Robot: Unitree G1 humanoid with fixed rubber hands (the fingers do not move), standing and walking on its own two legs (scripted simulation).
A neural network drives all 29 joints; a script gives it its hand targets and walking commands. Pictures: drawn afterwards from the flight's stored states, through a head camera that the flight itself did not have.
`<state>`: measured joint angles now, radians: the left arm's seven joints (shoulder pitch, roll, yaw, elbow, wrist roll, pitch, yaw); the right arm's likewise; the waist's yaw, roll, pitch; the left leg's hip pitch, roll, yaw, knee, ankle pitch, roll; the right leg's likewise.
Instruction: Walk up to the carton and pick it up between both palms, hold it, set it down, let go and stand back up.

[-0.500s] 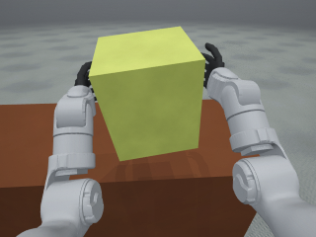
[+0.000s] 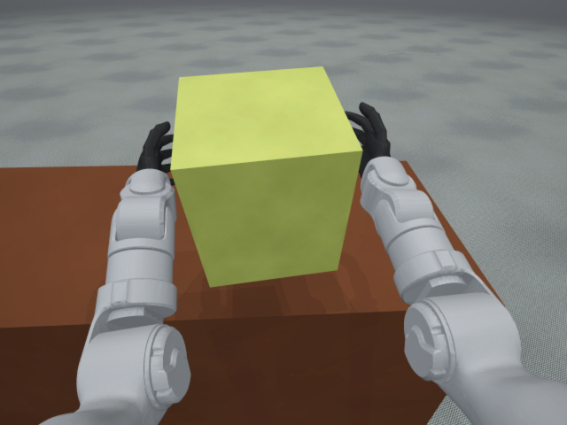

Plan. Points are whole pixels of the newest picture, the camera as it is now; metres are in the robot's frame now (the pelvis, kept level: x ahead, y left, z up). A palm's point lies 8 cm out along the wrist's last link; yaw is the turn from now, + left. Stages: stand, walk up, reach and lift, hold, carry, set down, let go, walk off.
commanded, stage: set down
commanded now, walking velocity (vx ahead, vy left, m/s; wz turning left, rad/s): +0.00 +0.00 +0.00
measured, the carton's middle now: (264, 181) +0.44 +0.03 +0.19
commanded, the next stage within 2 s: none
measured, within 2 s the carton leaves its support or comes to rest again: neither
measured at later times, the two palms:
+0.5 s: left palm (166, 188) +0.40 +0.17 +0.20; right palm (375, 163) +0.41 -0.13 +0.23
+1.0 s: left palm (181, 188) +0.42 +0.15 +0.19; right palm (379, 164) +0.44 -0.14 +0.22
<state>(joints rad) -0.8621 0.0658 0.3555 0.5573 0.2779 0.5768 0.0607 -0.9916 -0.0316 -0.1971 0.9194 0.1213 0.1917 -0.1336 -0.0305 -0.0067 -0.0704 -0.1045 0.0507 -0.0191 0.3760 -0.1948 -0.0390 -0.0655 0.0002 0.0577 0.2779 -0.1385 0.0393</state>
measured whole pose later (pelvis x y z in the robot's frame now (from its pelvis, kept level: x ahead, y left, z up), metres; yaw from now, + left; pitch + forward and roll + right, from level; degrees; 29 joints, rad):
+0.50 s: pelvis +0.00 +0.00 +0.00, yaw +0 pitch -4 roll -1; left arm -0.87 0.03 0.38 0.65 0.28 0.49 0.10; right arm -1.01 -0.06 -0.20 1.01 0.08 0.13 -0.09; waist -0.03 -0.01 -0.05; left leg -0.10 0.05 -0.02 0.37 -0.20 -0.04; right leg -0.07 0.00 0.06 0.28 -0.14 0.04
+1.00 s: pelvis +0.02 +0.00 +0.00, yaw +0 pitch -3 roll -1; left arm -0.88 -0.01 0.43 0.70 0.28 0.42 0.14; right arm -1.03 -0.10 -0.20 1.08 0.08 0.05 -0.06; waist -0.03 -0.01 -0.04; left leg -0.10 0.05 -0.02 0.36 -0.21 -0.04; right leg -0.07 0.00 0.06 0.28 -0.16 0.04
